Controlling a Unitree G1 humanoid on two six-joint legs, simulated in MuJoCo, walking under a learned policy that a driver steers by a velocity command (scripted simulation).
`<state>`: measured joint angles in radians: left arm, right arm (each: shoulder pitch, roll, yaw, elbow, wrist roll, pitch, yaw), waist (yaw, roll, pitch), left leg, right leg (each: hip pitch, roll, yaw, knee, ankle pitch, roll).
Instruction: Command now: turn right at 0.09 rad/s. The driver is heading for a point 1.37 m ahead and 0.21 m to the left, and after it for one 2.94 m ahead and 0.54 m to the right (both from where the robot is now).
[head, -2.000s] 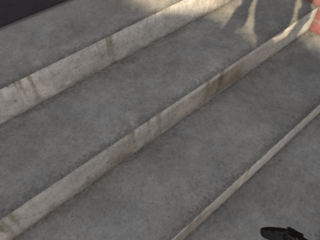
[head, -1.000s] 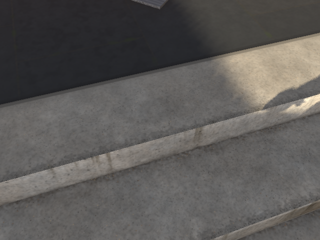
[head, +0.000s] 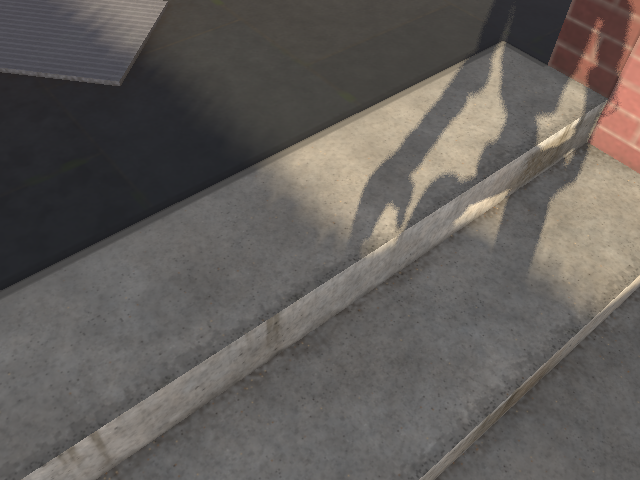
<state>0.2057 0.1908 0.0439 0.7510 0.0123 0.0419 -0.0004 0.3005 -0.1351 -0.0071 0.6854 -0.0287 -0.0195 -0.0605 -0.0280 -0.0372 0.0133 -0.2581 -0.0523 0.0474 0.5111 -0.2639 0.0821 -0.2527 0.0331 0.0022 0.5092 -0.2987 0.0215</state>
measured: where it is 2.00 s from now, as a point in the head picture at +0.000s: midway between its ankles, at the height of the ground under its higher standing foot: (355, 417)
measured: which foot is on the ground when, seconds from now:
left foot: down 0.00-1.00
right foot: down 0.00-0.80, up 0.82-1.00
